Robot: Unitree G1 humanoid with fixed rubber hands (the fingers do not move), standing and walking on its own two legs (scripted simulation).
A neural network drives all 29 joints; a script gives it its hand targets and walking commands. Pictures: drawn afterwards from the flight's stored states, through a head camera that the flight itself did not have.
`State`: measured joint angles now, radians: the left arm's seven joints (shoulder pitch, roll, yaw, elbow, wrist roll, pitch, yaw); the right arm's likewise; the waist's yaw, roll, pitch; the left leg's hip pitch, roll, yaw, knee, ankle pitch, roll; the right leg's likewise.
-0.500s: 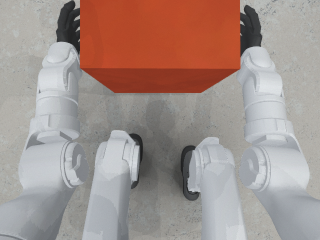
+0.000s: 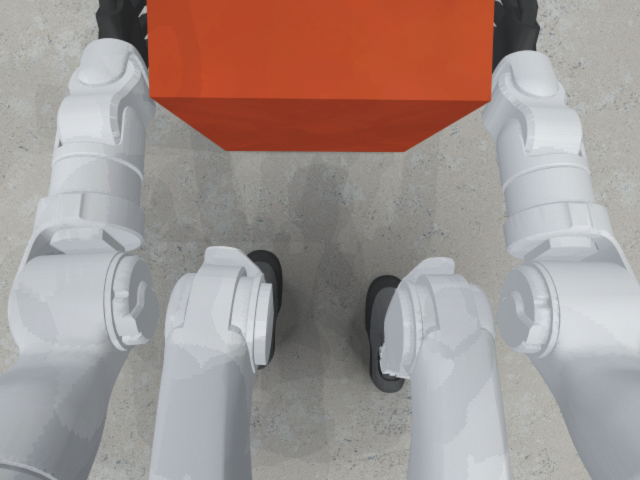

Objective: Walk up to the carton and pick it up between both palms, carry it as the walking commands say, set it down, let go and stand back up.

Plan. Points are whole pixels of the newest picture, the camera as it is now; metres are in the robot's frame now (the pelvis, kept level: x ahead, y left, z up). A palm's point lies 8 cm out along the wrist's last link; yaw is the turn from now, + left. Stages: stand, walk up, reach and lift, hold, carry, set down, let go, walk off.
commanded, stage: set down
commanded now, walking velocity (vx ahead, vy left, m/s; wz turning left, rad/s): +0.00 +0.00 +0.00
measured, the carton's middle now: (318, 73) +0.52 +0.05 -0.22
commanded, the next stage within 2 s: none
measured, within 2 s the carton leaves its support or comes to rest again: rests again in 1.74 s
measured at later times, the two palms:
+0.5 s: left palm (134, 51) +0.51 +0.23 -0.15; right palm (502, 60) +0.53 -0.14 -0.15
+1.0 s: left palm (133, 44) +0.51 +0.24 -0.15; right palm (502, 56) +0.54 -0.14 -0.15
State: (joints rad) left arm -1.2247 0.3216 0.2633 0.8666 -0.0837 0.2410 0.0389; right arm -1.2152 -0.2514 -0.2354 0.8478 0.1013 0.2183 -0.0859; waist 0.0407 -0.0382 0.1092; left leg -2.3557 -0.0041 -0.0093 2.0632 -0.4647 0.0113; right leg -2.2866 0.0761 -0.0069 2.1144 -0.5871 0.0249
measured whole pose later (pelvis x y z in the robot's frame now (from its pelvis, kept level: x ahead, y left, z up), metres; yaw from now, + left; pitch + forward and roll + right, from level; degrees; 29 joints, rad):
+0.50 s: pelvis -0.01 +0.00 -0.01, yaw +0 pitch +40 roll -1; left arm -1.28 0.36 0.23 0.98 -0.12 0.20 0.04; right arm -1.27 -0.27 -0.20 0.95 0.12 0.19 -0.10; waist 0.04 -0.04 0.16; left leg -2.35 0.00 -0.01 2.11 -0.46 0.00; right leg -2.29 0.08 -0.01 2.17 -0.58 0.02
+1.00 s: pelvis -0.01 +0.00 -0.02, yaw +0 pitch +39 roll -1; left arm -1.35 0.38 0.26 1.07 -0.10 0.18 0.00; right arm -1.35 -0.26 -0.26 0.99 0.05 0.19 -0.08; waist 0.04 -0.03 0.21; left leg -2.36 0.00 -0.01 2.12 -0.44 0.00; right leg -2.30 0.09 -0.01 2.18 -0.56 0.02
